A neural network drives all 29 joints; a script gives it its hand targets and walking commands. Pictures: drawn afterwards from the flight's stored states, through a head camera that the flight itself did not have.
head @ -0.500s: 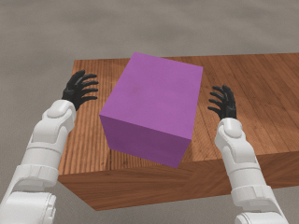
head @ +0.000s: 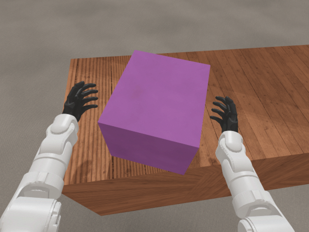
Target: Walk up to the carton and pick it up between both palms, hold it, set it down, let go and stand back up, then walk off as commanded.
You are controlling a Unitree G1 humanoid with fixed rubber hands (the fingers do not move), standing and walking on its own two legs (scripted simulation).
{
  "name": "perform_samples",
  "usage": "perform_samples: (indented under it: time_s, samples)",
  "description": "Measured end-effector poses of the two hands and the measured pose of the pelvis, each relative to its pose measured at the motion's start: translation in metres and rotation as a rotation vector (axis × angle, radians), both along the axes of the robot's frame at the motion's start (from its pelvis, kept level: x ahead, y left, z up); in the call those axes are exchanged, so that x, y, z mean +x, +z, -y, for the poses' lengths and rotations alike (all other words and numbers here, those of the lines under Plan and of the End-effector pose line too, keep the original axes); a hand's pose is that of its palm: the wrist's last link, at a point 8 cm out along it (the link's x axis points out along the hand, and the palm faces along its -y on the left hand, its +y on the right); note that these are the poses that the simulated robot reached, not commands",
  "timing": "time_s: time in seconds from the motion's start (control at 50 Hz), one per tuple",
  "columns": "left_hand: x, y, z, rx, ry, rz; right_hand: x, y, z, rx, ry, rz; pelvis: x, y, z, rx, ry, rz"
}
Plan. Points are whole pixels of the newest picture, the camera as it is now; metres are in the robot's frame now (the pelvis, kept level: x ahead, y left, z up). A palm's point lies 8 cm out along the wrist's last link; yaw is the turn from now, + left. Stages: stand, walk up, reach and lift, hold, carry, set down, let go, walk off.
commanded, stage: reach and lift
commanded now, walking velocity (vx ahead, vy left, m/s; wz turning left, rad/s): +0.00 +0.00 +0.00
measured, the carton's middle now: (158, 111) +0.44 -0.01 +0.01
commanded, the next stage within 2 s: none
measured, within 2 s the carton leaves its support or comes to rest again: neither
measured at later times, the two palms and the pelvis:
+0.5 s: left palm (94, 115) +0.40 +0.16 +0.04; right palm (217, 126) +0.37 -0.16 +0.04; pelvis +0.00 +0.00 +0.00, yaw +0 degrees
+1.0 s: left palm (95, 115) +0.40 +0.16 +0.05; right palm (215, 131) +0.36 -0.15 +0.04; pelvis +0.00 +0.00 +0.00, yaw +0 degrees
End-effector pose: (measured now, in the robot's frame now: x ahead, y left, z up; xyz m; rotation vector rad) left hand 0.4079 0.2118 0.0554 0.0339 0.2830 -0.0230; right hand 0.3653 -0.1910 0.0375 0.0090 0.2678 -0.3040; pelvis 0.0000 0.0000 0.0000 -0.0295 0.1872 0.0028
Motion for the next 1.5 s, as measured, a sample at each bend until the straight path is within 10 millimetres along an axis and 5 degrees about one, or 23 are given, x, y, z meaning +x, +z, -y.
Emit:
perform_samples:
  time_s: [0.44, 1.5]
  samples:
    - [-0.004, -0.011, 0.051, -0.012, -0.095, -0.003, 0.003, 0.001, -0.030, 0.077, 0.003, 0.039, -0.002, -0.001, -0.001, -0.002, 0.000, -0.009]
    - [-0.005, -0.011, 0.055, 0.050, -0.128, 0.062, -0.013, -0.003, -0.035, 0.071, -0.091, 0.099, -0.003, 0.000, -0.002, -0.005, 0.005, 0.012]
